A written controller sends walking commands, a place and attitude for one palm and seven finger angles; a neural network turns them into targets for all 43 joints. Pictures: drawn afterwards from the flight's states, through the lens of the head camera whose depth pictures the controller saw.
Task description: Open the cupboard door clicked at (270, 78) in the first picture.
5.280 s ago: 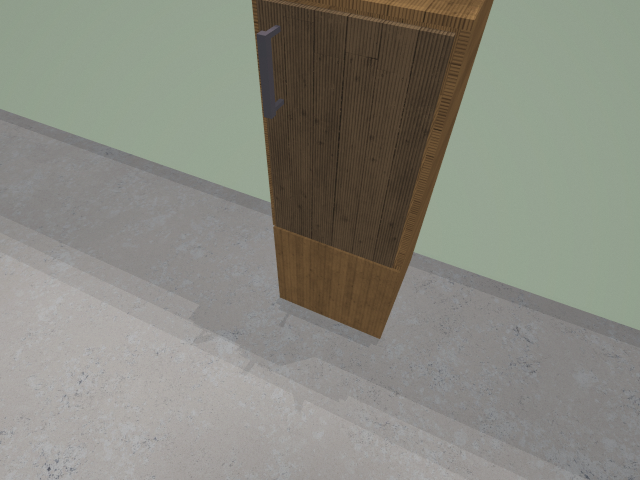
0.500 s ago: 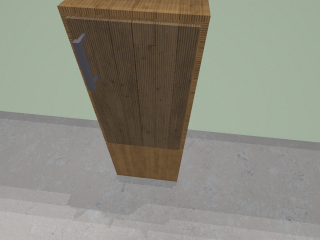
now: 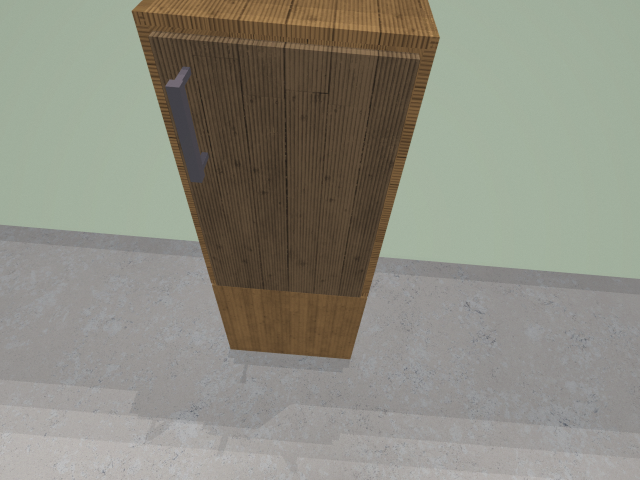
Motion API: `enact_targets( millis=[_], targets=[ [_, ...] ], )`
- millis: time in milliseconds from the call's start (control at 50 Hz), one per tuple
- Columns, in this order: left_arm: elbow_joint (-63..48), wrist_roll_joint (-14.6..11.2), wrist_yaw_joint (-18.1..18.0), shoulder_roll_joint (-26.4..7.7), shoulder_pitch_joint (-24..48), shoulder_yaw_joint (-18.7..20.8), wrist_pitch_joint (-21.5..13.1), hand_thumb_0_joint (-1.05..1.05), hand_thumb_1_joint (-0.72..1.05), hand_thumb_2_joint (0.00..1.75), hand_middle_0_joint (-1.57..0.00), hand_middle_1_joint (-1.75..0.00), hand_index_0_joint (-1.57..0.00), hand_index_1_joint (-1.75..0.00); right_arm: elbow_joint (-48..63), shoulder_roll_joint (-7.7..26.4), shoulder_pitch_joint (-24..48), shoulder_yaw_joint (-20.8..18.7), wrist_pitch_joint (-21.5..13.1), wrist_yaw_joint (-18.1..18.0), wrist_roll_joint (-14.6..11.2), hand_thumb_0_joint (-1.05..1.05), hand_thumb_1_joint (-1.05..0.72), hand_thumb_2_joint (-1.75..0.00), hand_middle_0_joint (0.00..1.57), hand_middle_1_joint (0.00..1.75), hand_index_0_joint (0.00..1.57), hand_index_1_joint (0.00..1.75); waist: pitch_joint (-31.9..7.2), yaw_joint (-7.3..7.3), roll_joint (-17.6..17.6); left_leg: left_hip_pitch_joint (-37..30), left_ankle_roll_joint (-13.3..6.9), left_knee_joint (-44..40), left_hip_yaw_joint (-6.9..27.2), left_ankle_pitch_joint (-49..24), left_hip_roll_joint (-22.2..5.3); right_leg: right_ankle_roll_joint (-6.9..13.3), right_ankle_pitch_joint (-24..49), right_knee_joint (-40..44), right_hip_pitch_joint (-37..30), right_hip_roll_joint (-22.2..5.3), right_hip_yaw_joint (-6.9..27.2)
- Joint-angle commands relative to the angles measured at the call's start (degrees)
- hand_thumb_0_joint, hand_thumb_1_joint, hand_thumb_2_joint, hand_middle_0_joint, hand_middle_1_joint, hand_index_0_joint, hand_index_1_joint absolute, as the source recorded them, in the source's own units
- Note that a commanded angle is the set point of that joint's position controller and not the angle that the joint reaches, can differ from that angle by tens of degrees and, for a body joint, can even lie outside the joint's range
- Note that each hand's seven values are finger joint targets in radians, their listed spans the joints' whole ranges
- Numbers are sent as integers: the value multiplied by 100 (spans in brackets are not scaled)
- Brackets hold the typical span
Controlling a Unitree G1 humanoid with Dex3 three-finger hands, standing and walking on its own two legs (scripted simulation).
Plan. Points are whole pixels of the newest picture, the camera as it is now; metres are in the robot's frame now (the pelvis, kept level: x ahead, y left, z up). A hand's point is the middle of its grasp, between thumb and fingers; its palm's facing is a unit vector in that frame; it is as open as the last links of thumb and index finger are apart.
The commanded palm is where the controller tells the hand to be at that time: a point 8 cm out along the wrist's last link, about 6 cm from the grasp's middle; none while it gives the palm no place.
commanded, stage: come to a stop and stand still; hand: left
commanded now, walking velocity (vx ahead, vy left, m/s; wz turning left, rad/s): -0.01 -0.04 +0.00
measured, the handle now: (191, 128) +0.56 +0.23 +0.13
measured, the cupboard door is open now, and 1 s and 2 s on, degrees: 0 0 0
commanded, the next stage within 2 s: look again from close up in 1.08 s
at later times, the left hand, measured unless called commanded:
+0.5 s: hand out of the picture +0.00 +0.12 -0.18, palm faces +0.00 -0.98 -0.19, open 7.3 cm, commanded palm none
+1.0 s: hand out of the picture -0.02 +0.07 -0.17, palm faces +0.03 -0.99 -0.16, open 7.4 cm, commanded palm none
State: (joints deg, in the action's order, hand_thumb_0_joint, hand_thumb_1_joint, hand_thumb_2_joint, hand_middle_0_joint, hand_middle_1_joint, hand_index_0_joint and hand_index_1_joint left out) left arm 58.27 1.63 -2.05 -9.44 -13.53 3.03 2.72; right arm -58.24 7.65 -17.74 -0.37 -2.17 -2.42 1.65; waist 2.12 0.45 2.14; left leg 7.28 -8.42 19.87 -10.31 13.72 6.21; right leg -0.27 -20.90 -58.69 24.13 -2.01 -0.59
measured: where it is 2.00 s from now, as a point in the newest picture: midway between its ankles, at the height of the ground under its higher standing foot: outside the picture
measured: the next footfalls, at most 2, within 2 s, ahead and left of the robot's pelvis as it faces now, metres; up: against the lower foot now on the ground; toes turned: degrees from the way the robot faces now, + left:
right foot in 0.26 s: +0.04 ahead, -0.17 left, +0.00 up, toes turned -3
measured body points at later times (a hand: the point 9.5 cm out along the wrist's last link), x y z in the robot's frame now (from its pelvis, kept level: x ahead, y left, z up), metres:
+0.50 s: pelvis +0.01 -0.04 -0.01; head +0.00 -0.05 +0.44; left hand +0.00 +0.17 -0.16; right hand -0.01 -0.24 -0.17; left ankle -0.02 +0.01 -0.74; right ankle +0.00 -0.16 -0.74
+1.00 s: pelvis +0.00 -0.08 +0.00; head +0.00 -0.08 +0.45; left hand -0.02 +0.12 -0.16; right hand -0.03 -0.28 -0.16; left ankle -0.02 +0.01 -0.74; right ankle +0.00 -0.16 -0.74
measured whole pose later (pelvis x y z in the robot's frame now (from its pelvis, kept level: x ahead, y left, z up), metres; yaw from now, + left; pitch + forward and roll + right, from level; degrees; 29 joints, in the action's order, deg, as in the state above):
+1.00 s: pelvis +0.00 -0.08 +0.00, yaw +1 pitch -2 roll +0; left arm 64.1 0.8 -2.5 -5.8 -19.7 -1.2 -1.4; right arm -65.8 6.6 -19.1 0.7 -0.9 -1.3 0.8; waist 0.8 0.7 -0.3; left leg 8.1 -1.5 25.5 -7.7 15.9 -0.8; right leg 2.9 -14.3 -26.1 10.3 1.4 -4.0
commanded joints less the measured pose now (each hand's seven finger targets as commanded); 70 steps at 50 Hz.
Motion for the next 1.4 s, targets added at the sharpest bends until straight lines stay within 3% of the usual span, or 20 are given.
enact_targets(
  millis=[0, 60, 80, 100, 120, 140, 160, 180, 200, 220, 260, 300, 320, 400, 560, 640, 760, 1000, 1380],
  targets=[
    [-100, -28, 21, -244, -198, -10, -75, 0, 90, 90, -20, -30, -20, -30, -226, 556, -797, -81, -62, -102, -39, 0, -90, -90, 20, 30, 20, 30, 156, 79, -372, -794, 444, -765, 1724, -2482, -2071, -17, 70, 261, 656, -159, 208],
    [-23, -33, 19, -144, -188, -41, -65, 0, 90, 90, -20, -30, -20, -30, -397, 501, -851, -54, -55, -107, -37, 0, -90, -90, 20, 30, 20, 30, 196, 48, -565, -588, 310, -823, 1643, -2154, -2020, -20, 114, 633, 451, -197, 168],
    [474, -42, -127, -419, -488, -152, -222, 0, 90, 90, -20, -30, -20, -30, -161, 1087, -375, -56, -52, 114, -28, 0, -90, -90, 20, 30, 20, 30, 249, 9, -508, 96, 70, -212, 1583, -3099, -2086, 67, -71, 494, 290, -359, 48],
    [318, -19, -118, -559, -642, -121, -272, 0, 90, 90, -20, -30, -20, -30, 91, 1077, 25, -78, -58, 194, -7, 0, -90, -90, 20, 30, 20, 30, 399, -242, -794, 277, 22, -126, 1369, -2886, -1959, 107, -205, 1088, 0, -330, -55],
    [55, -6, -80, -319, -372, -280, -280, 0, 90, 90, -20, -30, -20, -30, 71, 718, -351, 12, -21, 185, 7, 0, -90, -90, 20, 30, 20, 30, 36, -77, -676, 481, 201, -148, 1332, -1803, -1774, 152, -606, 1627, -516, -73, -365],
    [99, -38, -52, -109, -399, -318, -297, 0, 90, 90, -20, -30, -20, -30, -19, 698, -487, 31, -1, 156, -6, 0, -90, -90, 20, 30, 20, 30, -166, -24, -961, 306, 374, -78, 1300, -1856, -1622, 182, -113, 2047, -657, 13, -432],
    [158, -63, -65, -141, -542, -314, -321, 0, 90, 90, -20, -30, -20, -30, -86, 643, -593, 27, 21, 117, -49, 0, -90, -90, 20, 30, 20, 30, -415, -28, -1036, 202, 521, 92, 1269, -1994, -1583, 188, 289, 2295, -900, 24, -376],
    [196, -95, -84, -155, -594, -318, -332, 0, 90, 90, -20, -30, -20, -30, -111, 585, -642, 49, 37, 73, -75, 0, -90, -90, 20, 30, 20, 30, -363, -31, -983, 422, 655, 157, 1242, -1805, -1581, 240, 507, 2585, -1150, -54, -218],
    [217, -97, -84, -231, -563, -323, -332, 0, 90, 90, -20, -30, -20, -30, -112, 495, -680, 74, 63, 55, -81, 0, -90, -90, 20, 30, 20, 30, -123, -17, -664, 767, 729, 167, 1253, -1335, -1508, 293, 717, 2786, -1305, -144, -43],
    [239, -105, -81, -190, -604, -363, -336, 0, 90, 90, -20, -30, -20, -30, -96, 463, -694, 85, 60, 45, -77, 0, -90, -90, 20, 30, 20, 30, 154, -7, -570, 916, 835, 101, 1226, -897, -1373, 390, 838, 2880, -1168, -259, 159],
    [278, -97, -80, -212, -685, -419, -299, 0, 90, 90, -20, -30, -20, -30, -104, 468, -752, 87, 43, 53, -63, 0, -90, -90, 20, 30, 20, 30, 460, 19, -863, 898, 1015, -266, 1391, -467, -1344, 382, 744, 2827, -888, -272, 108],
    [369, -95, -82, -198, -708, -395, -352, 0, 90, 90, -20, -30, -20, -30, -164, 576, -833, 30, 46, 43, -70, 0, -90, -90, 20, 30, 20, 30, 100, 63, 62, 523, 807, 154, 1292, -1598, -1418, 286, 1294, 2768, -1087, -182, 123],
    [389, -121, -88, -128, -733, -398, -366, 0, 90, 90, -20, -30, -20, -30, -194, 639, -818, 30, 31, 30, -76, 0, -90, -90, 20, 30, 20, 30, 39, 61, 184, 369, 743, 206, 1185, -1673, -1414, 272, 1400, 2804, -1095, -224, 181],
    [392, -107, -84, -140, -760, -383, -387, 0, 90, 90, -20, -30, -20, -30, -274, 545, -679, 33, 19, 33, -91, 0, -90, -90, 20, 30, 20, 30, 268, 64, -343, 350, 656, 99, 1042, -1208, -1323, 252, 1453, 3020, -1004, -304, 305],
    [418, -86, -66, -115, -886, -373, -455, 0, 90, 90, -20, -30, -20, -30, -410, 462, -473, 33, 41, 70, -105, 0, -90, -90, 20, 30, 20, 30, 461, 66, 61, 358, 590, 2, 987, -136, -1248, 307, 1421, 3439, -899, -409, 545],
    [411, -84, -58, -139, -908, -357, -475, 0, 90, 90, -20, -30, -20, -30, -464, 430, -425, 24, 56, 80, -102, 0, -90, -90, 20, 30, 20, 30, 472, 63, -52, 351, 607, -7, 966, 27, -1218, 335, 1274, 3603, -893, -434, 604],
    [423, -93, -49, -146, -955, -338, -500, 0, 90, 90, -20, -30, -20, -30, -541, 384, -422, 29, 57, 72, -100, 0, -90, -90, 20, 30, 20, 30, 335, 56, -120, 302, 636, 30, 942, -56, -1215, 364, 1378, 3739, -1037, -470, 633],
    [420, -105, -55, -107, -989, -327, -503, 0, 90, 90, -20, -30, -20, -30, -697, 262, -569, 42, 90, 63, -100, 0, -90, -90, 20, 30, 20, 30, 441, 21, -142, 455, 692, 17, 939, 6, -1209, 364, 1122, 3972, -1117, -457, 593],
    [480, -109, -65, -18, -1104, -298, -512, 0, 90, 90, -20, -30, -20, -30, -773, 193, -596, 39, 56, 21, -96, 0, -90, -90, 20, 30, 20, 30, 331, -18, -182, 349, 692, -22, 970, -439, -1260, 355, 1831, 3834, -1350, -456, 429]
  ],
)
